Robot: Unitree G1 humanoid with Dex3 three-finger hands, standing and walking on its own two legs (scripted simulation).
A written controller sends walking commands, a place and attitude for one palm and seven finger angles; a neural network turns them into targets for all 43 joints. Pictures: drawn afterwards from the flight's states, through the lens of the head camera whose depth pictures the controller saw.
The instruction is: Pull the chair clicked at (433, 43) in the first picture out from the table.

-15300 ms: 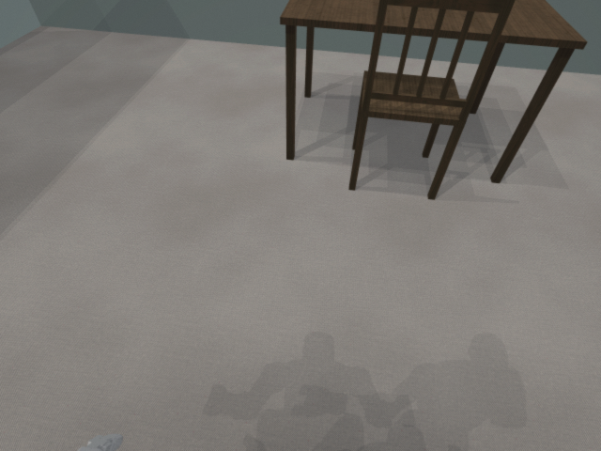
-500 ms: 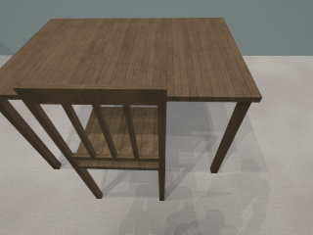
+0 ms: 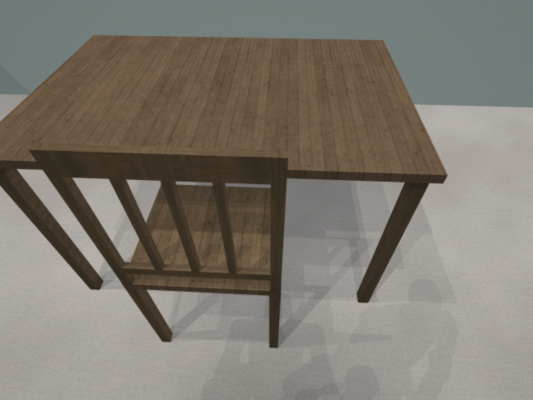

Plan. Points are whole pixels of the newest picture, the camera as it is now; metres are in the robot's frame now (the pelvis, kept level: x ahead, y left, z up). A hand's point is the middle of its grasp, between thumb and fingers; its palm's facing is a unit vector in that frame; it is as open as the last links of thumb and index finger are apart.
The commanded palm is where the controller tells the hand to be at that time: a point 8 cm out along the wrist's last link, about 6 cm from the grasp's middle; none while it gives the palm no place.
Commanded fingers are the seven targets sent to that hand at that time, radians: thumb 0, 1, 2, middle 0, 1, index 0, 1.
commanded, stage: look again from close up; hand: left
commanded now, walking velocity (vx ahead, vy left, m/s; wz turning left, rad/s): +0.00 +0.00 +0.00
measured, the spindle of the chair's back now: (183, 230) +0.46 +0.21 -0.08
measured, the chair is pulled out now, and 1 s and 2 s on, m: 0.00 0.00 0.00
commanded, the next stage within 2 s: none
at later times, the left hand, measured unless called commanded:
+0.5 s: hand out of the picture -0.01 +0.17 -0.17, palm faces +0.02 -0.98 -0.18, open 7.4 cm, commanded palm none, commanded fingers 0.00 0.90 0.90 -0.20 -0.30 -0.20 -0.30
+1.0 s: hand out of the picture -0.01 +0.17 -0.18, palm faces +0.02 -0.98 -0.17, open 7.4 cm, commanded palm none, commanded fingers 0.00 0.90 0.90 -0.20 -0.30 -0.20 -0.30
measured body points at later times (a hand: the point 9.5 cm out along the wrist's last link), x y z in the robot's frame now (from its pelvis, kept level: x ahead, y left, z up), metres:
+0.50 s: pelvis +0.00 +0.01 +0.00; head +0.01 +0.00 +0.45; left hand -0.01 +0.22 -0.16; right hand -0.04 -0.19 -0.17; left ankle -0.04 +0.12 -0.74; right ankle +0.04 -0.09 -0.74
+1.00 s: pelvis +0.00 +0.01 +0.00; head +0.00 +0.01 +0.45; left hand -0.01 +0.22 -0.16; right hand -0.03 -0.19 -0.17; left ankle -0.04 +0.12 -0.74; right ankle +0.04 -0.09 -0.74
